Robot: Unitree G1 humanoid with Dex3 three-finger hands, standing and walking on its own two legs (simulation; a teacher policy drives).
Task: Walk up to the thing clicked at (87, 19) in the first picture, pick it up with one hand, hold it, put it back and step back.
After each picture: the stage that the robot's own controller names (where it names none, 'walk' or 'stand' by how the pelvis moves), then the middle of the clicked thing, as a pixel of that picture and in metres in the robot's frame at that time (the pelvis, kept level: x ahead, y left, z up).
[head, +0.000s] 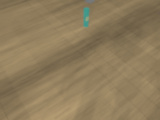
stand; (86, 17) +1.74 -0.06 -0.65
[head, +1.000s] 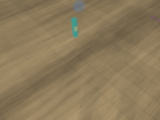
walk; (74, 27) +1.61 +0.20 -0.65
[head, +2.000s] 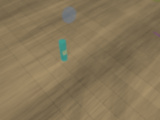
walk; (63, 50) +1.07 +0.24 -0.64
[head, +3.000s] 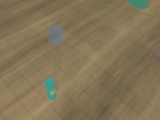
walk; (51, 89) +0.65 +0.21 -0.64
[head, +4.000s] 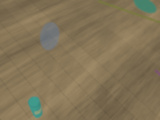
walk; (36, 107) +0.43 +0.23 -0.61
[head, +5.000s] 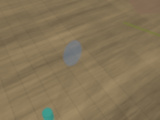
stand; (49, 119) +0.44 +0.23 -0.65
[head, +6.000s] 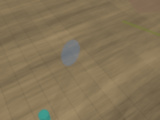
stand; out of the picture +0.42 +0.25 -0.65
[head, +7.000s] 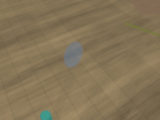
stand; out of the picture +0.42 +0.26 -0.65
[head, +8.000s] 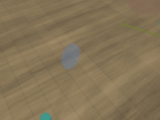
stand; out of the picture +0.42 +0.26 -0.66
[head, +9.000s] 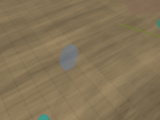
stand; out of the picture +0.41 +0.27 -0.66
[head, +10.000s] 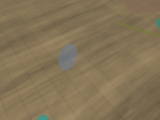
go down; out of the picture +0.40 +0.27 -0.66
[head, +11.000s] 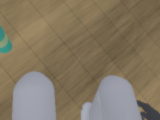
go down; out of the picture +0.46 +0.34 -0.27
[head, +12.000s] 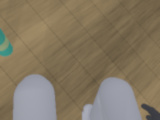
approach; out of the picture +0.45 +0.35 -0.27
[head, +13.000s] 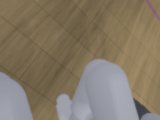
close in; out of the picture +0.42 +0.40 -0.16
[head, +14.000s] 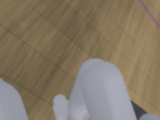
close; out of the picture +0.41 +0.40 -0.16
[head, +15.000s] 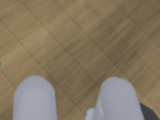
lift; out of the picture +0.35 +0.33 -0.04
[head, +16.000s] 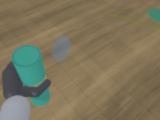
hold; (35, 80) +0.33 +0.16 +0.06
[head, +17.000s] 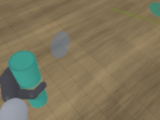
hold; (31, 83) +0.33 +0.18 +0.02
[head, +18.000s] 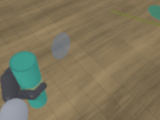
hold; (32, 84) +0.33 +0.18 +0.02
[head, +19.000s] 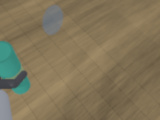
crouch; (12, 72) +0.37 +0.24 -0.03
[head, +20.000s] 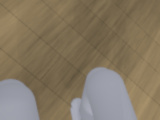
lower; out of the picture +0.47 +0.36 -0.08
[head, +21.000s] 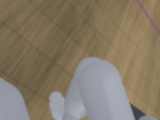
lower; out of the picture +0.41 +0.41 -0.16
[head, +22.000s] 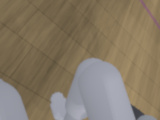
lower; out of the picture +0.40 +0.41 -0.16
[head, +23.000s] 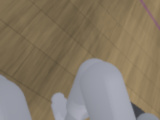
lower; out of the picture +0.40 +0.41 -0.16
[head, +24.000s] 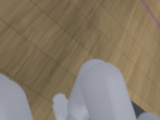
lower; out of the picture +0.39 +0.41 -0.16
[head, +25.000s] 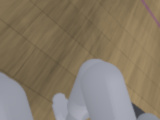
open; out of the picture +0.39 +0.40 -0.16
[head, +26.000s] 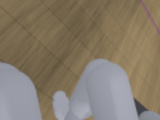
stand; out of the picture +0.39 +0.39 -0.16
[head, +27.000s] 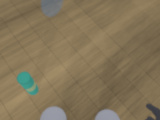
walk; (29, 84) +0.44 +0.30 -0.46
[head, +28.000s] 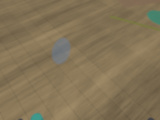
stand; out of the picture +0.40 +0.28 -0.60
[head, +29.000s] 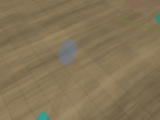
stand; out of the picture +0.41 +0.27 -0.63
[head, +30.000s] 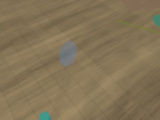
stand; out of the picture +0.43 +0.27 -0.66
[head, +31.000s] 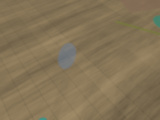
stand; out of the picture +0.39 +0.28 -0.66
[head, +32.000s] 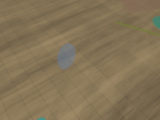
stand; out of the picture +0.39 +0.28 -0.66
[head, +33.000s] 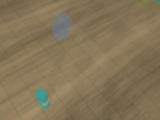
walk; (43, 99) +0.44 +0.22 -0.64
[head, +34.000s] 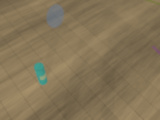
walk; (41, 74) +0.66 +0.29 -0.64
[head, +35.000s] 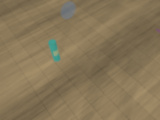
stand; (54, 51) +1.01 +0.34 -0.64
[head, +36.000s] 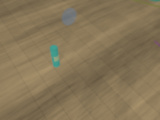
stand; (55, 56) +0.99 +0.26 -0.65
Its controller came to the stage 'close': yes
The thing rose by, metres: 0.67
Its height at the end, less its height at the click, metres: +0.00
